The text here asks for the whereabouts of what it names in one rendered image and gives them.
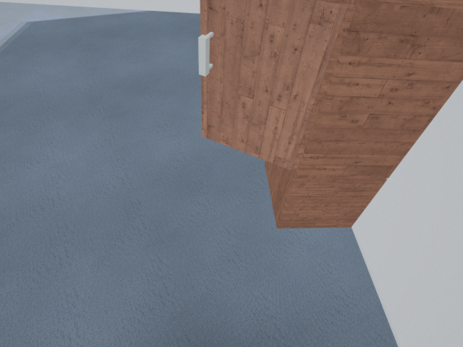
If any handle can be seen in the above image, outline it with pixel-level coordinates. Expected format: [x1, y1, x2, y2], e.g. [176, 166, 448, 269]
[198, 32, 213, 77]

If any cupboard door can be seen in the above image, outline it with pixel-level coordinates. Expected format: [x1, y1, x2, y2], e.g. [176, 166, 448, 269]
[200, 0, 348, 170]

